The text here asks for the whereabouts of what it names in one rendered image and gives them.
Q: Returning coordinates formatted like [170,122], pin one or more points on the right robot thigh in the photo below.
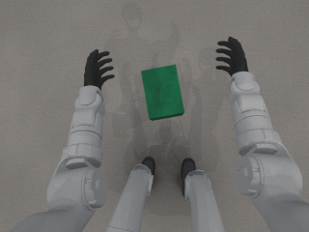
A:
[205,216]

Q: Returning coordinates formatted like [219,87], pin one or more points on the right robot hand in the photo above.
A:
[237,60]

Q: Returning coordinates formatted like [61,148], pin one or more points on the right robot upper arm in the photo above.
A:
[273,184]

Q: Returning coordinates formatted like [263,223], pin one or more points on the left robot forearm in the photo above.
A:
[83,148]

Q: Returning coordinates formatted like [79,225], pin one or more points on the left robot upper arm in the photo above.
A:
[73,197]

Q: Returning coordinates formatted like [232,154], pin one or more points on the right robot forearm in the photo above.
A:
[251,119]

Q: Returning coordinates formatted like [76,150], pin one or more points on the carton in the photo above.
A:
[162,92]

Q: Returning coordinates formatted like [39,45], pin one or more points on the left robot hand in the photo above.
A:
[92,74]

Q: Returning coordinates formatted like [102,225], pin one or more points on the robot left shin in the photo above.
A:
[141,166]

